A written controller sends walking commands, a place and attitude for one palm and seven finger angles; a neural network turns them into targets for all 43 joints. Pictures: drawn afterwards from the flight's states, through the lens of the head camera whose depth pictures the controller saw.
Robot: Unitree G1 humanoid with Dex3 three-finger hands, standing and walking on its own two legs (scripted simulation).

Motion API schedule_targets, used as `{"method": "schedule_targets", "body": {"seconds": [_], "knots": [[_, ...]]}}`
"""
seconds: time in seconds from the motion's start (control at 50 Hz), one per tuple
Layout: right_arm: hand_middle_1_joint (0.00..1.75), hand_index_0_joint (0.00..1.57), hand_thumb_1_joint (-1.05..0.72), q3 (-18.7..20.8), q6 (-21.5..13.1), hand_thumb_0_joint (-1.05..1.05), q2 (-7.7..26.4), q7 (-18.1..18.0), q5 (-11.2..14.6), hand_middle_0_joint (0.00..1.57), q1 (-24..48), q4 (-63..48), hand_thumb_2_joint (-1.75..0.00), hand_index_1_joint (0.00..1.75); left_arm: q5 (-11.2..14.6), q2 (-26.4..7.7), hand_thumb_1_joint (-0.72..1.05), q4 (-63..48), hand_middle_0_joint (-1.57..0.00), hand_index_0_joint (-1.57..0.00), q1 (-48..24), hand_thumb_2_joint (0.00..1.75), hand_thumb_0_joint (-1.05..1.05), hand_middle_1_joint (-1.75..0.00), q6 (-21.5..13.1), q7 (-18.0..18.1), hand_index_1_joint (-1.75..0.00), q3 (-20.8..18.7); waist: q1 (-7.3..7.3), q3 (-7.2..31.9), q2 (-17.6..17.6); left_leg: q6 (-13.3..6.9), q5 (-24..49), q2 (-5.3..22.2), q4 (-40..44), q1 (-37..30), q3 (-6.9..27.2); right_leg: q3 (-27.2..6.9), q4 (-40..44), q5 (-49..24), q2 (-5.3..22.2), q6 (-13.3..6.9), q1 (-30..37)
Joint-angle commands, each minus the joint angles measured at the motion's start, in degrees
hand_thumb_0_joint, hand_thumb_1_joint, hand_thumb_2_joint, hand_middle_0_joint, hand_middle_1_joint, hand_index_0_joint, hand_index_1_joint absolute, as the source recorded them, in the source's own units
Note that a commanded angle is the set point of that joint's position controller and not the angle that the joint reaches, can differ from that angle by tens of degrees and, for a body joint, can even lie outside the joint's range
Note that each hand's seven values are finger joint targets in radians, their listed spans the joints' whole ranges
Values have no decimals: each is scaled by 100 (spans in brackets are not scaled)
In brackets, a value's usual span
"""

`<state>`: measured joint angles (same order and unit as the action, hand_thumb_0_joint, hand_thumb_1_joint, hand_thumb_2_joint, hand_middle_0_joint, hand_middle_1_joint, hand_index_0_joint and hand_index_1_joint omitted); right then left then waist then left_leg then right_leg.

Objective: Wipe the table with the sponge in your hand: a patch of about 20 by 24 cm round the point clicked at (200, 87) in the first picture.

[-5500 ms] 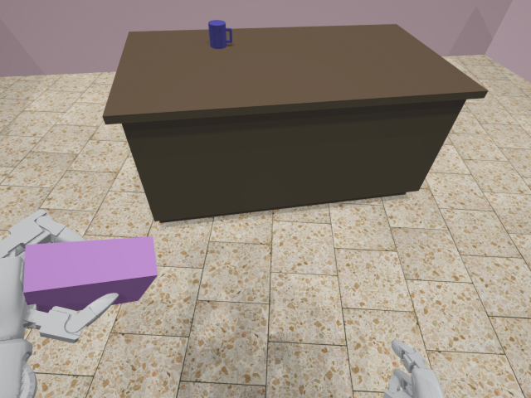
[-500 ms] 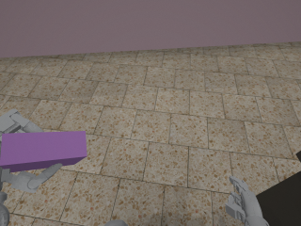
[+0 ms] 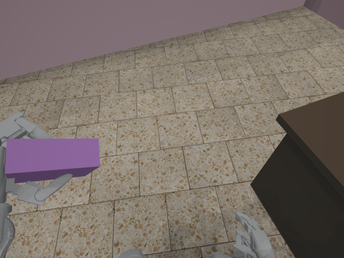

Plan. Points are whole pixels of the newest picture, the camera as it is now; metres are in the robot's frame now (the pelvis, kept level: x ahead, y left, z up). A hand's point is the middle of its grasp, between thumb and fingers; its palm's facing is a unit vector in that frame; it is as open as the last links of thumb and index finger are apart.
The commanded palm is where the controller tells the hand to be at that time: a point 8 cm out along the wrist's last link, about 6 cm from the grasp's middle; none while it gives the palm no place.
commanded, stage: turn to face it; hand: left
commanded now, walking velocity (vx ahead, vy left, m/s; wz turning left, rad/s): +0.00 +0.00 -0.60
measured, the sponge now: (66, 160) +0.25 +0.20 +0.16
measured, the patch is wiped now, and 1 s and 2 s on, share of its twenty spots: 0.00 0.00 0.00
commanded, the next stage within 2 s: none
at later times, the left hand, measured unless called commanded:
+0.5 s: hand (69, 183) +0.20 +0.16 +0.19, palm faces +0.17 -0.89 -0.42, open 9.2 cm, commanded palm +0.16 +0.21 +0.20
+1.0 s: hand (174, 228) +0.15 +0.01 +0.20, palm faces -0.17 -0.83 -0.53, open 9.2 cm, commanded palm +0.13 +0.08 +0.20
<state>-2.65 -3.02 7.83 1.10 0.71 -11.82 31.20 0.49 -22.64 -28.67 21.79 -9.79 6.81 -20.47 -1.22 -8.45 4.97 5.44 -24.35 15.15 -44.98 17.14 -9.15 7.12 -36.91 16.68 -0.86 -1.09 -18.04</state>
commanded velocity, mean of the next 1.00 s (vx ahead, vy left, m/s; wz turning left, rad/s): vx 0.00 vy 0.00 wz -0.60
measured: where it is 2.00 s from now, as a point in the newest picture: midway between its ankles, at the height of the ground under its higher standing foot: outside the picture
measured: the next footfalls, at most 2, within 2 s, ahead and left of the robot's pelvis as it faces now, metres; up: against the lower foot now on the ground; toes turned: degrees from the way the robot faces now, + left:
left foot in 0.38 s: +0.00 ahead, +0.12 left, +0.00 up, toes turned -8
right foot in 0.68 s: -0.10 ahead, -0.17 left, +0.00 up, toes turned -31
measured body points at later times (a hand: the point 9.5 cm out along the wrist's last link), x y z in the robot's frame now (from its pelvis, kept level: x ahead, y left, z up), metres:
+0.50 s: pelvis -0.08 -0.01 +0.01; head -0.06 -0.01 +0.46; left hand +0.18 +0.21 +0.21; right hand +0.04 -0.29 -0.06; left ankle -0.04 +0.13 -0.72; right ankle -0.04 -0.10 -0.67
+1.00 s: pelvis -0.17 -0.06 +0.01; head -0.14 -0.09 +0.46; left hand +0.15 +0.06 +0.22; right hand -0.19 -0.37 -0.08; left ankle -0.09 +0.07 -0.69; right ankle -0.13 -0.15 -0.72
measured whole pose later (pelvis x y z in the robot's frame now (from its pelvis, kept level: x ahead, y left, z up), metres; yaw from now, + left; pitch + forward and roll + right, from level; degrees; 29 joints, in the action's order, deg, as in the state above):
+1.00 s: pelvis -0.17 -0.06 +0.01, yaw -36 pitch +0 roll +2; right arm 2.6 3.7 15.6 -1.4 0.7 -10.1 31.8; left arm 3.0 -25.0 -33.6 31.7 -10.6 8.1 -24.1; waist 0.7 -5.1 -1.0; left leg 4.0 -26.0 2.2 -43.9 20.2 -3.5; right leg -2.9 -29.2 7.4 -4.9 -5.2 -21.8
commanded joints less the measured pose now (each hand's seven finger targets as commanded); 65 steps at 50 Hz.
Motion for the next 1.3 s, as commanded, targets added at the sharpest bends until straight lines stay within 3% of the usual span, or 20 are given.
{"method": "schedule_targets", "body": {"seconds": [0.0, 0.08, 0.24, 0.32, 0.34, 0.38, 0.4, 0.48, 0.62, 0.64, 0.68, 0.7, 0.76, 1.0, 1.04, 1.06, 1.08, 1.12, 1.18, 1.28], "knots": [[30, 20, -90, 447, -58, 0, 787, -105, 21, 20, 601, -927, -90, 30, 312, -1454, 10, -1529, -120, -120, 834, 130, 0, -160, -367, 277, -160, -1413, -62, 2021, -1597, 16, -877, -862, -2782, 1786, 1103, -3088, 1103, -4388, 2054, -871, 2053], [30, 20, -90, 382, 236, 0, 706, -122, -17, 20, 857, -733, -90, 30, 365, -1163, 10, -1744, -120, -120, 1141, 130, 0, -160, -469, 305, -160, -1430, 52, 2064, -1042, 93, -246, -920, -2259, 1498, 942, -2164, 1199, -3551, 1539, -756, 1621], [30, 20, -90, 516, 343, 0, 1028, -219, -4, 20, 706, -849, -90, 30, 312, -941, 10, -1394, -120, -120, 814, 130, 0, -160, -334, 326, -160, -1004, -108, 1758, -1297, -116, -293, -1276, 3, 393, 702, -2960, 1962, -703, 1358, -861, 480], [30, 20, -90, 503, 375, 0, 1083, -223, -18, 20, 493, -868, -90, 30, 221, -902, 10, -1532, -120, -120, 342, 130, 0, -160, -328, 270, -160, -752, -8, 1666, -942, -336, 112, -1269, 1814, -866, 586, -2952, 1920, 56, 1015, -449, -285], [30, 20, -90, 534, 353, 0, 1138, -243, -31, 20, 420, -899, -90, 30, 207, -883, 10, -1628, -120, -120, 168, 130, 0, -160, -371, 233, -160, -681, 30, 1558, -697, -480, 135, -992, 2322, -1299, 708, -2792, 1598, 352, 748, -253, -731], [30, 20, -90, 598, 272, 0, 1264, -310, -57, 20, 608, -1031, -90, 30, 123, -1054, 10, -1881, -120, -120, -121, 130, 0, -160, -502, 175, -160, -839, -94, 1193, 1282, -1226, 186, 837, 3228, -1321, 2094, -1459, -878, 1053, -230, 203, -1778], [30, 20, -90, 549, 211, 0, 1042, -326, -48, 20, 644, -1023, -90, 30, -2, -1052, 10, -1906, -120, -120, -264, 130, 0, -160, -511, 199, -160, -815, -84, 1107, 1458, -1472, 189, 1277, 3355, -319, 2171, -942, -2571, 1094, -85, 325, -1377], [30, 20, -90, 594, 16, 0, 1105, -181, 67, 20, 436, -927, -90, 30, 25, -638, 10, -1639, -120, -120, -378, 130, 0, -160, -439, 162, -160, -361, -48, 641, 930, -1080, 1931, 691, 2628, -292, 424, -424, -2320, 861, 308, 482, -1336], [30, 20, -90, 585, -277, 0, 1222, -111, 29, 20, 133, -868, -90, 30, 74, -783, 10, -1299, -120, -120, -457, 130, 0, -160, -376, 167, -160, -477, 67, 1119, 925, -538, 2709, 445, 1278, -473, -16, 217, 660, -56, -40, 435, 618], [30, 20, -90, 578, -279, 0, 1156, -82, 62, 20, 125, -869, -90, 30, 71, -901, 10, -1334, -120, -120, -400, 130, 0, -160, -404, 176, -160, -603, 44, 1304, 409, -404, 2362, 261, 545, -306, -107, -110, 1130, -787, 263, 266, 1047], [30, 20, -90, 477, -212, 0, 898, -122, 79, 20, 385, -1037, -90, 30, 144, -1327, 10, -1049, -120, -120, 167, 130, 0, -160, -416, 281, -160, -1121, -105, 1760, -2184, 4, -1195, -975, -1748, 1560, 241, -2872, 1316, -4234, 1890, -707, 1808], [30, 20, -90, 544, -112, 0, 925, -147, 104, 20, 586, -1008, -90, 30, 284, -1406, 10, -1324, -120, -120, 403, 130, 0, -160, -372, 275, -160, -1213, -135, 1824, -2110, -45, -967, -832, -2313, 1530, 937, -3100, 1435, -3706, 2029, -776, 1539], [30, 20, -90, 346, 198, 0, 680, -123, 11, 20, 733, -837, -90, 30, 351, -1274, 10, -1831, -120, -120, 1025, 130, 0, -160, -495, 315, -160, -1447, 15, 2016, -1022, 47, -319, -858, -2414, 1707, 1009, -2307, 1100, -3573, 1635, -855, 1825], [30, 20, -90, 479, 393, 0, 1066, -249, 45, 20, 489, -946, -90, 30, 297, -932, 10, -1492, -120, -120, 511, 130, 0, -160, -340, 293, -160, -790, 15, 1627, -907, -336, 172, -1224, 1716, -726, 729, -2964, 1841, -103, 1054, -542, 38], [30, 20, -90, 544, 343, 0, 1241, -295, -13, 20, 455, -1034, -90, 30, 263, -968, 10, -1687, -120, -120, 156, 130, 0, -160, -421, 240, -160, -723, 44, 1218, -54, -791, -65, -377, 2704, -1228, 1458, -2581, 1027, 668, 347, -118, -1044], [30, 20, -90, 553, 288, 0, 1313, -306, -8, 20, 526, -1108, -90, 30, 210, -992, 10, -1760, -120, -120, 4, 130, 0, -160, -469, 214, -160, -759, -19, 1059, 908, -1168, 347, 485, 3049, -1235, 2117, -1732, -280, 931, -243, 145, -1469], [30, 20, -90, 504, 198, 0, 1105, -348, 5, 20, 578, -1062, -90, 30, 99, -1332, 10, -2020, -120, -120, -257, 130, 0, -160, -533, 259, -160, -960, -107, 1175, 1636, -1478, 13, 1118, 3424, -588, 2361, -1113, -2132, 1136, -186, 247, -1353], [30, 20, -90, 570, 91, 0, 1044, -302, 11, 20, 477, -1042, -90, 30, 89, -819, 10, -1455, -120, -120, 15, 130, 0, -160, -492, 193, -160, -580, -3, 534, 980, -1545, 523, 919, 3196, 245, 1604, -1036, -3214, 912, 139, 346, -1321], [30, 20, -90, 545, -92, 0, 1114, -245, 88, 20, 311, -948, -90, 30, 126, -764, 10, -1502, -120, -120, -255, 130, 0, -160, -474, 207, -160, -438, -28, 635, 861, -1065, 2025, 542, 2575, -343, 426, -433, -1532, 926, 235, 442, -983], [30, 20, -90, 553, -333, 0, 1182, -184, 40, 20, 157, -879, -90, 30, 86, -891, 10, -1084, -120, -120, -455, 130, 0, -160, -406, 208, -160, -552, 22, 1026, 500, -523, 2169, 209, 997, -300, 63, -97, 912, -356, 3, 329, 700]]}}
